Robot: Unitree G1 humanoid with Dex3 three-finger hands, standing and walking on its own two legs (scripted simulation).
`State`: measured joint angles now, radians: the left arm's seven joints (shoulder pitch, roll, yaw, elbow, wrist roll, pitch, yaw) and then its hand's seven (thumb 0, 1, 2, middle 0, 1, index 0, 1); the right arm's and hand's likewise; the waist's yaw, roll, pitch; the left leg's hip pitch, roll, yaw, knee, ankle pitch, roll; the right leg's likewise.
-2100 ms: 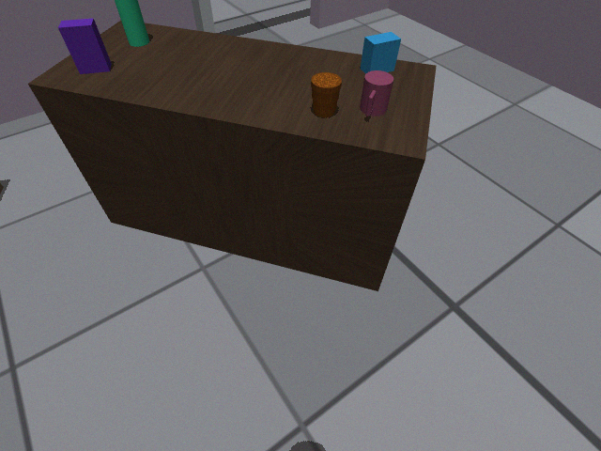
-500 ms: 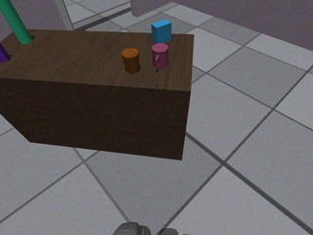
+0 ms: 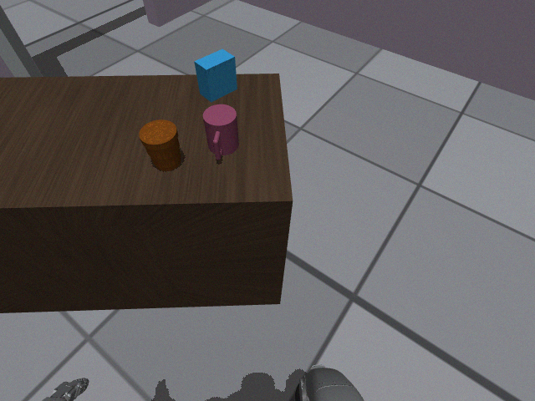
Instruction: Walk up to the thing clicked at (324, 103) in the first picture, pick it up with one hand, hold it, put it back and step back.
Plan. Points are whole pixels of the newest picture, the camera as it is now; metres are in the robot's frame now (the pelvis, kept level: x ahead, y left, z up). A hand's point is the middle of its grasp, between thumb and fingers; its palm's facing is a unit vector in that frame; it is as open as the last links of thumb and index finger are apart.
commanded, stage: walk up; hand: left
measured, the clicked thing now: (163, 147) +0.64 +0.21 -0.06
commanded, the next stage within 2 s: stand in 1.68 s
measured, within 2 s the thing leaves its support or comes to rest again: neither
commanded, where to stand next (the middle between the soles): +0.19 +0.02 m, yaw -1 degrees
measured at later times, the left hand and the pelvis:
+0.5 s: hand (92, 383) +0.18 +0.30 -0.17, palm faces -0.06 -0.91 -0.40, open 7.4 cm; pelvis +0.12 +0.03 -0.02, yaw -3 degrees
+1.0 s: hand (102, 350) +0.23 +0.29 -0.15, palm faces -0.07 -0.93 -0.36, open 7.4 cm; pelvis +0.14 +0.03 +0.01, yaw -3 degrees
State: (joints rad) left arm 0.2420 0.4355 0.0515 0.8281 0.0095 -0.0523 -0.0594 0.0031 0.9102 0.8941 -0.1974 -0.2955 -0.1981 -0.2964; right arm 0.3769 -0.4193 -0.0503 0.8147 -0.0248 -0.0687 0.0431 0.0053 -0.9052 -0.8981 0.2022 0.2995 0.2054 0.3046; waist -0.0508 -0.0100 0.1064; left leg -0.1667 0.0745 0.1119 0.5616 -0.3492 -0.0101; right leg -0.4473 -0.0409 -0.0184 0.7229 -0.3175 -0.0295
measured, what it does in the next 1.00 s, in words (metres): walks ahead: right foot, then left foot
